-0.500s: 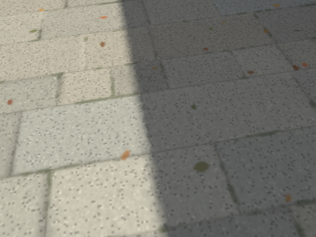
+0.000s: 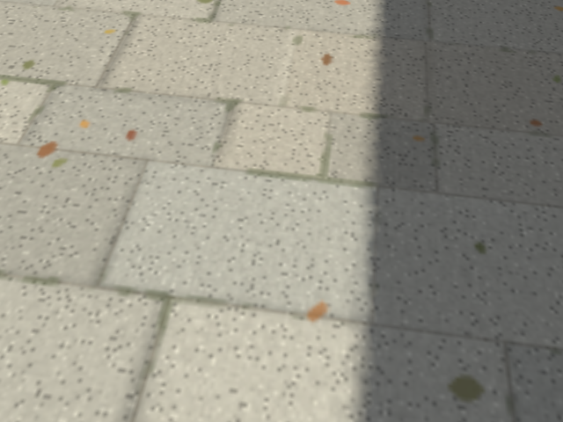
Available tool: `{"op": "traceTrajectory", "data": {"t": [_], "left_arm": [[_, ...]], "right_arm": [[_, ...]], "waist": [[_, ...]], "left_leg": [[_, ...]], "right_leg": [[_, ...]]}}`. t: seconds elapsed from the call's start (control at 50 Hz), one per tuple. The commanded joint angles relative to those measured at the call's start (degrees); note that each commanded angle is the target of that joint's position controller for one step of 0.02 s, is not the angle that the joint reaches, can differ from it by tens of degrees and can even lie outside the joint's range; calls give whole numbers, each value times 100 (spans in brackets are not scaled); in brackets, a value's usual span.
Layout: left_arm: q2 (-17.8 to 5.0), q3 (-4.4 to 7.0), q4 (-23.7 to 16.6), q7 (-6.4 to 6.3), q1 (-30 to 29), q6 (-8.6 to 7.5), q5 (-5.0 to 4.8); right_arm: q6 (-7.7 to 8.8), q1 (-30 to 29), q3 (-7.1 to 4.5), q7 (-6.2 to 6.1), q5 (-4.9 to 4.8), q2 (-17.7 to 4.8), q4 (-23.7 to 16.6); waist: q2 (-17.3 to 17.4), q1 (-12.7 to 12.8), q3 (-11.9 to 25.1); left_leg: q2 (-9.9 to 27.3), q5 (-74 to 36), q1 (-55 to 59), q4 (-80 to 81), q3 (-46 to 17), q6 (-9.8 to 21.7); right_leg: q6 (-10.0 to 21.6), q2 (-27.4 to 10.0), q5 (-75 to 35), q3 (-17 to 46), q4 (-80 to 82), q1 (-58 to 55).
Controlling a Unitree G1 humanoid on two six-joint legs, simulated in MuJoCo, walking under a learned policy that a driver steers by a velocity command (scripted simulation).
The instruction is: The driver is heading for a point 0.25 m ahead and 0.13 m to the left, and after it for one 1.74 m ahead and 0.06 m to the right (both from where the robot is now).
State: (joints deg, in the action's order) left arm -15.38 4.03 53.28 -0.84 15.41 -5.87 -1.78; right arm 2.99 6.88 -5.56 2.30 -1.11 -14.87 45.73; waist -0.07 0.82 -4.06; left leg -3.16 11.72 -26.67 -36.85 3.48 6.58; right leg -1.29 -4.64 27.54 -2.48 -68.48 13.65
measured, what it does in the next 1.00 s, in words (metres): walks ahead, turning left: right foot, then left foot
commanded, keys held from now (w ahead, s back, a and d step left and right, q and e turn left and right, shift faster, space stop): w+q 0.62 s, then w+e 0.38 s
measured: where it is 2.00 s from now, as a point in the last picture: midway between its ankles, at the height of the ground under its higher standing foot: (229, 256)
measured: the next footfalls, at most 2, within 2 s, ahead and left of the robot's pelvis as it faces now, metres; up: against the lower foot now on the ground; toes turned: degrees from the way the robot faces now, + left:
right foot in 0.42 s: +0.45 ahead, -0.10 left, +0.00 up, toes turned +17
left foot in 0.90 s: +0.58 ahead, +0.25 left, +0.00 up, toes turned +22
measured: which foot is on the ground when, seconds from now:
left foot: down 0.00-0.42, up 0.44-0.88, down 0.90-1.00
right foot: up 0.00-0.40, down 0.42-0.90, up 0.92-1.00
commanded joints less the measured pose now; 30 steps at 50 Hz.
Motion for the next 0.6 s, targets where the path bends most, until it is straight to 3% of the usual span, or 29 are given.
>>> {"op": "traceTrajectory", "data": {"t": [0.02,0.04,0.06,0.1,0.14,0.22,0.28,0.34,0.38,0.4,0.42,0.44,0.46,0.48,0.5,0.52,0.54,0.6], "left_arm": [[-637,94,-739,-11,-554,-414,41],[-723,159,-697,-18,-392,-334,110],[-730,187,-714,-4,-319,-238,132],[-586,170,-823,-8,-448,-111,219],[-478,126,-1021,-29,-936,-64,273],[-292,26,-1293,55,-1806,-109,216],[-396,30,-1490,135,-2184,-153,137],[-612,87,-1582,214,-2181,-238,123],[-752,156,-1483,217,-1653,-302,122],[-936,246,-1339,187,-993,-332,182],[-1254,324,-1254,138,-24,-326,277],[-1620,422,-1038,159,505,-249,324],[-1051,297,-1117,182,419,-207,185],[-662,192,-1212,149,122,-153,157],[-593,144,-1242,137,-204,-98,210],[-502,112,-1197,135,-391,-68,244],[-449,83,-1166,128,-465,-75,289],[-538,135,-1037,141,-438,-147,208]], "right_arm": [[146,810,-169,-53,21,-712,-158],[160,496,-101,-68,55,-525,-275],[168,423,-84,-92,73,-516,-321],[195,570,-111,-164,21,-682,-301],[196,786,-155,-251,7,-864,-271],[129,1117,-152,-318,-19,-872,-226],[102,1384,-149,-319,-49,-864,-141],[31,1470,-151,-374,-51,-852,-144],[-15,1342,-157,-396,-24,-863,-226],[-10,1224,-96,-372,-4,-704,-314],[6,1160,22,-341,96,-432,-479],[65,2129,141,-325,-90,-26,-599],[64,2113,61,-344,-181,-651,-450],[30,1433,-32,-343,-142,-1013,-534],[2,1071,-41,-354,-67,-986,-625],[-1,847,-55,-338,8,-900,-712],[-29,895,-62,-302,-20,-780,-742],[-137,877,-2,-264,-73,-456,-862]], "waist": [[-13,-310,1014],[41,-82,889],[78,31,833],[15,83,668],[72,-31,472],[415,-380,307],[542,-534,290],[623,-456,359],[808,-146,530],[734,191,971],[217,593,1857],[-1876,172,2662],[-1451,286,2377],[-800,453,1532],[-343,344,1027],[-293,225,652],[-453,66,541],[-534,-34,410]], "left_leg": [[1663,-386,3090,2135,-3075,1189],[1457,-846,2463,2236,-2642,1093],[1381,-1053,2110,2356,-2505,1082],[1289,-1566,1681,2478,-2210,1115],[1131,-1742,1458,2542,-1947,1047],[744,-1189,1174,2412,-1623,657],[894,-857,1421,2187,-1964,561],[1138,-878,2061,1624,-2479,489],[1101,-1474,2171,1143,-2645,374],[785,-1873,1959,388,-2461,203],[420,-1097,1141,-1188,-2015,-16],[-361,2078,-1022,-3094,-1394,-419],[126,2150,-1785,-3900,-1536,-464],[338,1592,-2004,-4068,-1401,-499],[554,1147,-1808,-3939,-1188,-529],[716,884,-1650,-3637,-1166,-530],[875,737,-1372,-3440,-1157,-507],[1037,565,-1304,-2967,-985,-537]], "right_leg": [[254,-202,-730,733,-501,3031],[229,-346,-937,783,-143,2565],[172,-384,-1043,781,84,2297],[-13,-353,-1225,656,639,2216],[-164,-228,-1825,546,1450,2354],[-153,217,-3315,412,3321,1876],[-80,369,-3503,494,3844,1678],[65,414,-2929,642,4173,1619],[257,494,-2495,525,4351,936],[465,352,-2591,571,4404,-117],[827,-585,-2377,1437,4171,-1754],[1808,-1950,-1268,4191,4665,-3765],[1727,-2041,27,4786,4986,-3640],[1430,-1771,13,3793,5099,-2866],[1258,-1521,-690,3007,5205,-2018],[1205,-1289,-1311,2463,5349,-1358],[1136,-1118,-1651,2012,5497,-958],[1238,-1048,-2179,1263,5884,-614]]}}
Velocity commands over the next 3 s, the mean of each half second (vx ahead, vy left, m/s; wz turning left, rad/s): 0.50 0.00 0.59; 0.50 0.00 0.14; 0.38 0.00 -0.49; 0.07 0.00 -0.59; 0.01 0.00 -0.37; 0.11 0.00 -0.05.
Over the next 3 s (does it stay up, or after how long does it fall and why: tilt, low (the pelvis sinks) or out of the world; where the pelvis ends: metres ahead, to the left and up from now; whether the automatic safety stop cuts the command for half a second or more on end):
stays up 0.87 0.12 0.01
